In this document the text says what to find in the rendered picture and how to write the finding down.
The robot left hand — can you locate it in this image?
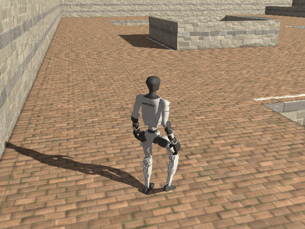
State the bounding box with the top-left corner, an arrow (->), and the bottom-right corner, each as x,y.
133,129 -> 141,139

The robot right hand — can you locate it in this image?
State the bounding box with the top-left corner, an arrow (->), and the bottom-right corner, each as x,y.
169,142 -> 181,155

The robot right upper arm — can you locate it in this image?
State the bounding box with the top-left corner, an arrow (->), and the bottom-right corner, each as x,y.
160,98 -> 170,127

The robot left foot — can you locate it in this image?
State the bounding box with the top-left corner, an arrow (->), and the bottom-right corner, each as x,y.
143,183 -> 154,194

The robot left upper arm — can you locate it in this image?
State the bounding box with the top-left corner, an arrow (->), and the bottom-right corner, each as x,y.
132,94 -> 145,119

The robot right shin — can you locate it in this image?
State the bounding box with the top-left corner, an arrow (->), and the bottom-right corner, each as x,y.
166,154 -> 179,187

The robot right forearm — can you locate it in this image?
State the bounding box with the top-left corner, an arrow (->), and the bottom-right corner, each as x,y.
164,120 -> 177,145

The robot left forearm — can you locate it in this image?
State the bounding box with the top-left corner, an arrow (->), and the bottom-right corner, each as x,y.
131,116 -> 139,131

